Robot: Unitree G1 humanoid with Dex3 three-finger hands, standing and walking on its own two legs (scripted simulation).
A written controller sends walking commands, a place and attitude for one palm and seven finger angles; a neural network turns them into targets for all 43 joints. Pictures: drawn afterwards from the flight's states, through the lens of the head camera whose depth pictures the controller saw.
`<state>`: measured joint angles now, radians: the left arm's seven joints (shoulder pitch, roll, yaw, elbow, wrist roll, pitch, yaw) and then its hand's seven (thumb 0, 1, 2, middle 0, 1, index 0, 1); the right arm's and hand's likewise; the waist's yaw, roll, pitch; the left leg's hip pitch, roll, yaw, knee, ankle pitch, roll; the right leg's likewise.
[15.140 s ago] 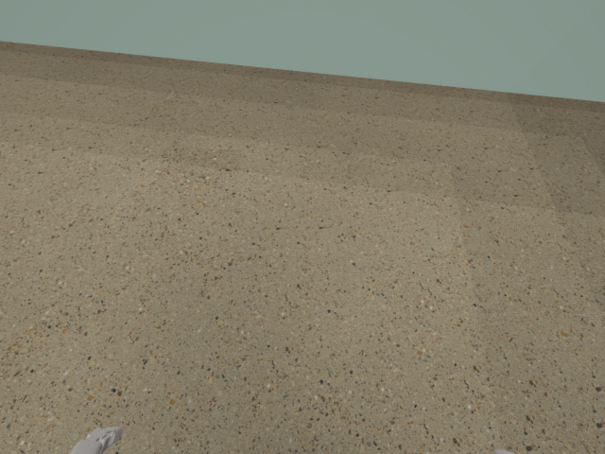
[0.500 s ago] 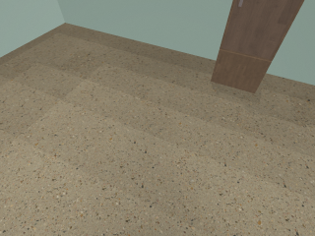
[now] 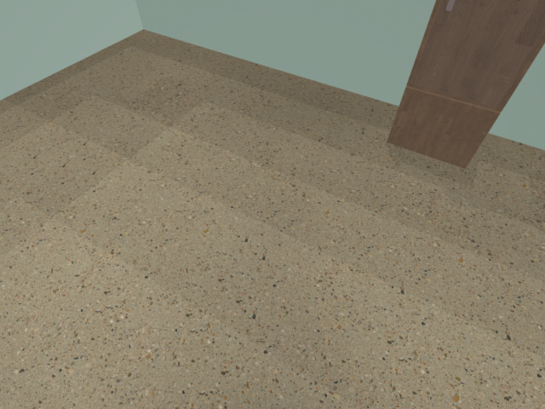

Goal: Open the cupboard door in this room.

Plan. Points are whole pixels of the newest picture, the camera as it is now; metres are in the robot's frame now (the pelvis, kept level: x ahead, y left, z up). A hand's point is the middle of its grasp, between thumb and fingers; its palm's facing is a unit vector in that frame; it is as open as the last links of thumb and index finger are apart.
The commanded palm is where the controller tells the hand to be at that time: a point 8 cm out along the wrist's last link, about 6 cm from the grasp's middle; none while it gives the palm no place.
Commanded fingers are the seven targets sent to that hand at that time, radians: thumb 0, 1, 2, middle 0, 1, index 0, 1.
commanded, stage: stand and wait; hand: left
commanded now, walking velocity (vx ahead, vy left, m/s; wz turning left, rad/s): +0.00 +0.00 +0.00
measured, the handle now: out of the picture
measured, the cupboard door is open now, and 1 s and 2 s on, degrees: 0 0 0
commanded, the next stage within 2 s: turn or walk to find it in 0.88 s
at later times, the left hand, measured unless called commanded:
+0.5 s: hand out of the picture -0.01 +0.17 -0.17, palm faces +0.06 -0.98 -0.21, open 7.4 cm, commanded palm none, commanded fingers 0.00 0.90 0.90 -0.20 -0.30 -0.20 -0.30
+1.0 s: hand out of the picture +0.03 +0.22 -0.15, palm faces +0.02 -0.95 -0.31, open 7.4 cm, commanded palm none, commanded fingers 0.00 0.90 0.90 -0.20 -0.30 -0.20 -0.30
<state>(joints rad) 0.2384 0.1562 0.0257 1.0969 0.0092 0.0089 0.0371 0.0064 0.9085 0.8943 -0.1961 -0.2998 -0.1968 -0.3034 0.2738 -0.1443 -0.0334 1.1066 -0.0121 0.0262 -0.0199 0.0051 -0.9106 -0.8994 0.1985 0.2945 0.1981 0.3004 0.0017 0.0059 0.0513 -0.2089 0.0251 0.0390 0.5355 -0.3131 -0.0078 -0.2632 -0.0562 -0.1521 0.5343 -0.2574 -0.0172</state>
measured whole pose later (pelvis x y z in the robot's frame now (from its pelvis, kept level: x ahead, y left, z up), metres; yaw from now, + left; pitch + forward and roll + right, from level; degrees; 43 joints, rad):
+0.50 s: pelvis +0.00 -0.01 +0.01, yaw +1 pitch -2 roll +0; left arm 0.26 0.16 0.00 1.14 0.01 -0.01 0.03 0.00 0.90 0.89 -0.20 -0.30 -0.20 -0.30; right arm 0.23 -0.17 -0.02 1.11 -0.01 0.00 -0.03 0.01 -0.92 -0.90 0.20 0.29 0.20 0.30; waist 0.01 0.01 0.04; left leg -0.15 0.01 0.02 0.42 -0.25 -0.01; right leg -0.18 -0.03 -0.10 0.45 -0.25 -0.02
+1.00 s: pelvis -0.01 -0.02 +0.01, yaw -1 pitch -2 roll +0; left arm 0.18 0.28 0.03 1.12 0.01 -0.01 0.02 0.01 0.90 0.89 -0.20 -0.30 -0.20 -0.30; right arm 0.19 -0.28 -0.03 1.12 -0.02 0.00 -0.03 0.01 -0.91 -0.90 0.20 0.29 0.20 0.30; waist 0.01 0.01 0.06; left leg -0.13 0.05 0.04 0.39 -0.22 -0.03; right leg -0.16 0.01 -0.08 0.38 -0.19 -0.04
